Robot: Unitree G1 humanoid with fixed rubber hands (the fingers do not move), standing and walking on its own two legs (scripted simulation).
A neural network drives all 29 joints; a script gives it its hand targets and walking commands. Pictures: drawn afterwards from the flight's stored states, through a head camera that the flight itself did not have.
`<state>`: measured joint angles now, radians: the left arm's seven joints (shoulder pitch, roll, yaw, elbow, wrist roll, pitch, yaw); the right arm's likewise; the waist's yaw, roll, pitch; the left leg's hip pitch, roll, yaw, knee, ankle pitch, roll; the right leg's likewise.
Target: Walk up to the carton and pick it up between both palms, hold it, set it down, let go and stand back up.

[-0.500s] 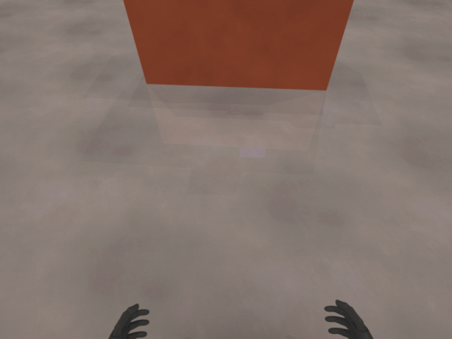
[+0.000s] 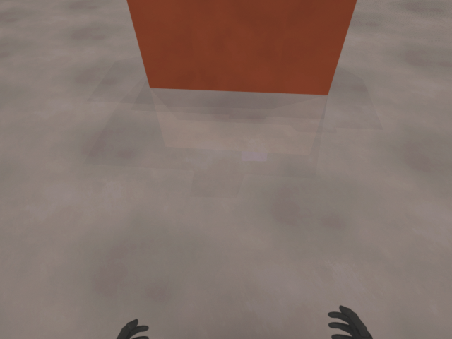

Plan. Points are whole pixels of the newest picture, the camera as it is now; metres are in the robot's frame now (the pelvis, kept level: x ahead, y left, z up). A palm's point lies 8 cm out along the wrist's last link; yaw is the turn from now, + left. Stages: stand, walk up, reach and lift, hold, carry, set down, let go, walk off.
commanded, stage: stand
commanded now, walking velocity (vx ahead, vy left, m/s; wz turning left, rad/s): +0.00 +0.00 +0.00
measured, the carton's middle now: out of the picture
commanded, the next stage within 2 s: walk up in 1.82 s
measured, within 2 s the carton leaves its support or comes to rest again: neither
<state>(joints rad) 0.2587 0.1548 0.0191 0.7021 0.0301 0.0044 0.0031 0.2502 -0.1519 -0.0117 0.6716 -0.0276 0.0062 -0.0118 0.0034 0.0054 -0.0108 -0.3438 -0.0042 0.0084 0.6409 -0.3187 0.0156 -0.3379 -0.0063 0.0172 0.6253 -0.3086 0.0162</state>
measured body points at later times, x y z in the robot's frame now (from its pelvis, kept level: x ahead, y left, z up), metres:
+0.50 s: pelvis +0.01 +0.00 +0.00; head +0.01 +0.00 +0.45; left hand +0.11 +0.23 -0.12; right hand +0.11 -0.22 -0.12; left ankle +0.01 +0.11 -0.73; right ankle +0.01 -0.13 -0.73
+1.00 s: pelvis +0.01 +0.00 +0.01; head +0.02 +0.00 +0.46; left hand +0.07 +0.23 -0.13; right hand +0.08 -0.23 -0.13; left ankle +0.01 +0.11 -0.73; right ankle +0.01 -0.13 -0.73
